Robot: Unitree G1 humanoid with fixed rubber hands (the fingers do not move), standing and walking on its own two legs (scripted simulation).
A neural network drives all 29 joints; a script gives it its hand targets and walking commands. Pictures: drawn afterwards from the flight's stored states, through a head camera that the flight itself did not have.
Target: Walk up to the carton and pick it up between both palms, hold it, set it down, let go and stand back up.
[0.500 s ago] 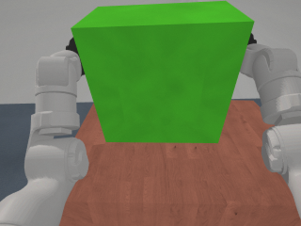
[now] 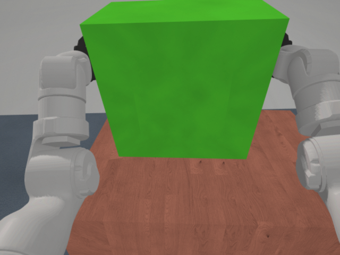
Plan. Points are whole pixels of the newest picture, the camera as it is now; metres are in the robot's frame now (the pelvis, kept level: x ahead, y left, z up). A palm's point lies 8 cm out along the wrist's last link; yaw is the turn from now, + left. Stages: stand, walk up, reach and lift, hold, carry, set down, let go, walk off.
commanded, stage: hold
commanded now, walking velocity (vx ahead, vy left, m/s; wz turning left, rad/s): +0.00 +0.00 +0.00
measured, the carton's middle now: (181, 83) +0.38 -0.01 +0.31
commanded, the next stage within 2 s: none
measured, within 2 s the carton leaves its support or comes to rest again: neither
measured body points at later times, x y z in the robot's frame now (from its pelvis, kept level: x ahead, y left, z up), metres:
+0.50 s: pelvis +0.01 +0.00 +0.00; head -0.09 +0.02 +0.44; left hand +0.39 +0.18 +0.34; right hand +0.38 -0.21 +0.36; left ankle +0.02 +0.12 -0.75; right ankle +0.03 -0.09 -0.75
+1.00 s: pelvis +0.00 +0.00 +0.00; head -0.09 +0.02 +0.44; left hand +0.38 +0.19 +0.35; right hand +0.38 -0.20 +0.36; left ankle +0.02 +0.12 -0.75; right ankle +0.03 -0.09 -0.75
